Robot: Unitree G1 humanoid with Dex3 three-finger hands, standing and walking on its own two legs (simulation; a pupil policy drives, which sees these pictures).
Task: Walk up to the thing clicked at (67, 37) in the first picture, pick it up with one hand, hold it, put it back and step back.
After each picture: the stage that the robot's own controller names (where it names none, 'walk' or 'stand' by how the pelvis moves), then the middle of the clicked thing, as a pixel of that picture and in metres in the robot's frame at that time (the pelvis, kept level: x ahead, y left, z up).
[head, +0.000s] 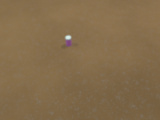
stand; (68, 41) +1.43 +0.19 -0.72
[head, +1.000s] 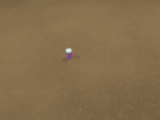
walk; (69, 53) +1.31 +0.29 -0.72
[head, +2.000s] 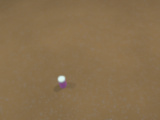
walk; (62, 82) +0.82 +0.28 -0.72
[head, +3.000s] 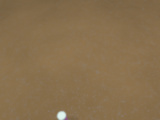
walk; (62, 118) +0.49 +0.23 -0.71
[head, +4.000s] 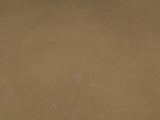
stand; out of the picture +0.37 +0.21 -0.71
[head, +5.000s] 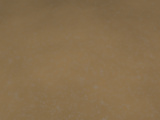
stand; out of the picture +0.35 +0.20 -0.72
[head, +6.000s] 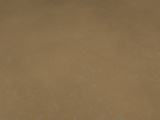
stand; out of the picture +0.36 +0.22 -0.72
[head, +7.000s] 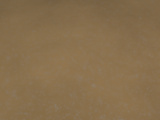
stand; out of the picture +0.34 +0.22 -0.72
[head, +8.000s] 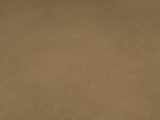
stand; out of the picture +0.35 +0.22 -0.73
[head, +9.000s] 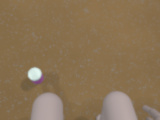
go down; (36, 76) +0.42 +0.22 -0.42
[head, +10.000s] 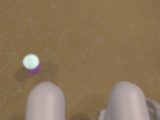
go down; (32, 65) +0.44 +0.22 -0.32
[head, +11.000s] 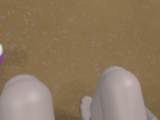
close in; out of the picture +0.43 +0.25 -0.24
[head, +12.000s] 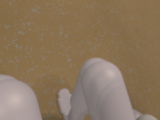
close; out of the picture +0.42 +0.27 -0.22
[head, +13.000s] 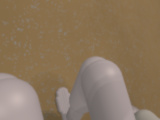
lift; out of the picture +0.42 +0.27 -0.22
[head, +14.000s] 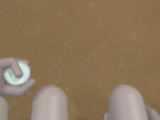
lift; (20, 78) +0.33 +0.23 -0.07
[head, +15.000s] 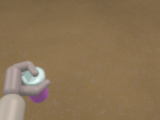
hold; (36, 85) +0.34 +0.17 +0.05
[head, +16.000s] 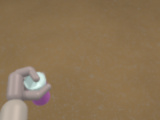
hold; (38, 89) +0.33 +0.17 +0.00
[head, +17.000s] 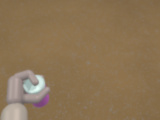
crouch; (37, 91) +0.33 +0.17 -0.05
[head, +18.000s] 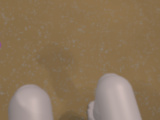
lower; out of the picture +0.49 +0.26 -0.08
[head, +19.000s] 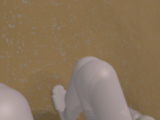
lower; out of the picture +0.45 +0.29 -0.23
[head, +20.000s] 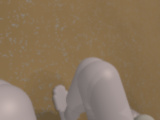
lower; out of the picture +0.44 +0.29 -0.23
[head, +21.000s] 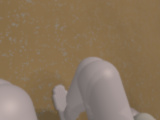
lower; out of the picture +0.44 +0.29 -0.23
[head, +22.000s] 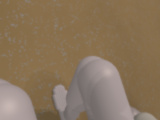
lower; out of the picture +0.44 +0.28 -0.23
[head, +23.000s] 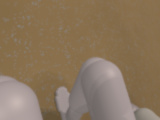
open; out of the picture +0.43 +0.27 -0.23
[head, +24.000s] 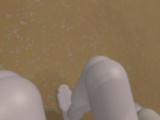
stand; out of the picture +0.43 +0.27 -0.22
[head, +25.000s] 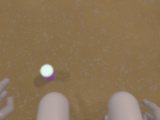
walk; (48, 73) +0.45 +0.20 -0.42
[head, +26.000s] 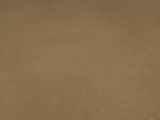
stand; out of the picture +0.38 +0.19 -0.66
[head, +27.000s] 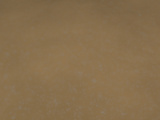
stand; out of the picture +0.39 +0.20 -0.67
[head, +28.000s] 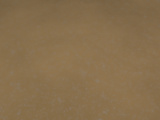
stand; out of the picture +0.39 +0.19 -0.70
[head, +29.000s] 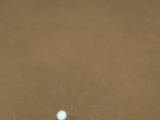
walk; (62, 117) +0.41 +0.18 -0.71
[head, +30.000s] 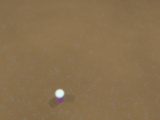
walk; (60, 95) +0.55 +0.15 -0.71
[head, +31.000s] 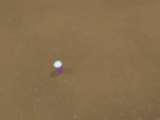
walk; (58, 67) +0.86 +0.29 -0.69
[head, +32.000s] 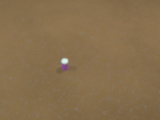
stand; (65, 64) +1.01 +0.20 -0.71
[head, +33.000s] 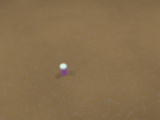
stand; (63, 69) +1.01 +0.21 -0.72
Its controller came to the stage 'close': yes
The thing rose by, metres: 0.71
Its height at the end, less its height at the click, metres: +0.00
